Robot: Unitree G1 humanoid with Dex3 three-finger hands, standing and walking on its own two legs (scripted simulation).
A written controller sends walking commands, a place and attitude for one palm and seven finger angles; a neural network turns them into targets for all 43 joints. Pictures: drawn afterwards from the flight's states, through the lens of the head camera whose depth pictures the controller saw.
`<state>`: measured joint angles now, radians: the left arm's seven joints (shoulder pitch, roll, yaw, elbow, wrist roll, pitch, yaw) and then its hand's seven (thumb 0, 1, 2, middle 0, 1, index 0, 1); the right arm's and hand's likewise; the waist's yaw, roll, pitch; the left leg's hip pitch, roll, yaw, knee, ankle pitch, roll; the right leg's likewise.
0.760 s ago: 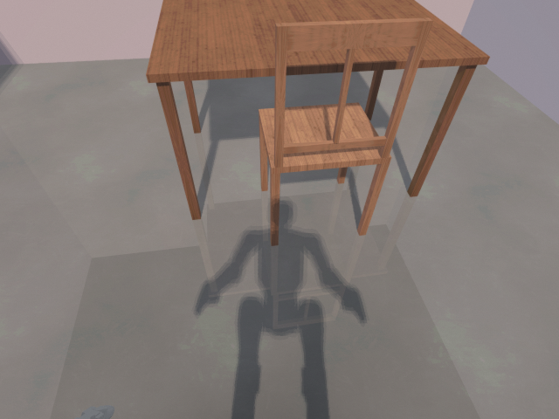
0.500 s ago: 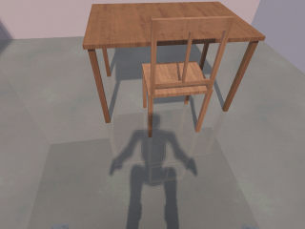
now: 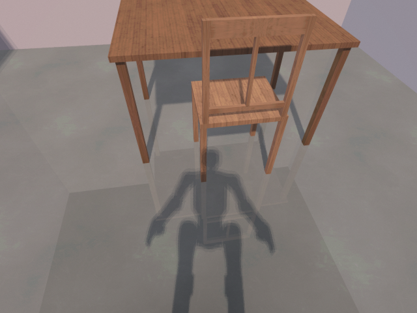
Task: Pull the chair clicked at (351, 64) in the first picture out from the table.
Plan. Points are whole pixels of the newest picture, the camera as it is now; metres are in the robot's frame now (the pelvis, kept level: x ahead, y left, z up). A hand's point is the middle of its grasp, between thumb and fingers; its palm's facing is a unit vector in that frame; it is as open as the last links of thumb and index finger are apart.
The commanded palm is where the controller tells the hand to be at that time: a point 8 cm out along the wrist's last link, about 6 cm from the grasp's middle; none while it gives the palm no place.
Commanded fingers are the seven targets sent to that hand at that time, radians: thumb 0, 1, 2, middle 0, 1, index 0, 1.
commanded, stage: stand and wait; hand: left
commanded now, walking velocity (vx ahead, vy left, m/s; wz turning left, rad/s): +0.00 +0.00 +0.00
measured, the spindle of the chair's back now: (251, 73) +1.03 -0.13 -0.07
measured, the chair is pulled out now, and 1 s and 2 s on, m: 0.00 0.00 0.00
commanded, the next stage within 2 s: look at it before walking up in 0.14 s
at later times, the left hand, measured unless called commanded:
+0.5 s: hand out of the picture +0.08 +0.24 -0.16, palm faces -0.04 -0.94 -0.33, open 7.4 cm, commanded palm none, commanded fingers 0.00 0.90 0.90 -0.20 -0.30 -0.20 -0.30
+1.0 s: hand out of the picture +0.08 +0.24 -0.16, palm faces -0.04 -0.94 -0.34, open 7.4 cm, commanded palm none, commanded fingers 0.00 0.90 0.90 -0.20 -0.30 -0.20 -0.30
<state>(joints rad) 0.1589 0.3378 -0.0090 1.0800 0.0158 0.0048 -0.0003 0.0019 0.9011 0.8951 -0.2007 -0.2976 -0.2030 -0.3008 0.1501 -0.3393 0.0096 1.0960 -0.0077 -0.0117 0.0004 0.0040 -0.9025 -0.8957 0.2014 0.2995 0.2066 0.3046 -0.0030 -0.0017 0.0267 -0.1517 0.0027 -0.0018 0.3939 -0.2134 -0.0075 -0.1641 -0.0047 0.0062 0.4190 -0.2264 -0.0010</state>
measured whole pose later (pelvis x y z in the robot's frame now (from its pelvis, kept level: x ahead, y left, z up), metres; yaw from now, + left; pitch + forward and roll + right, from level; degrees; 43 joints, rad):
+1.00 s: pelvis +0.01 +0.00 +0.00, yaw -2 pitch -2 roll +0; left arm 0.16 0.33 0.00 1.08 0.02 0.01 0.00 0.00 0.90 0.90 -0.20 -0.30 -0.20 -0.30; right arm 0.12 -0.33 0.01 1.09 -0.01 -0.02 -0.01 0.00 -0.90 -0.90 0.20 0.30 0.21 0.30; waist 0.01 -0.01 0.02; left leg -0.12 0.02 0.03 0.36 -0.21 -0.01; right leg -0.15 0.01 0.03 0.39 -0.21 0.00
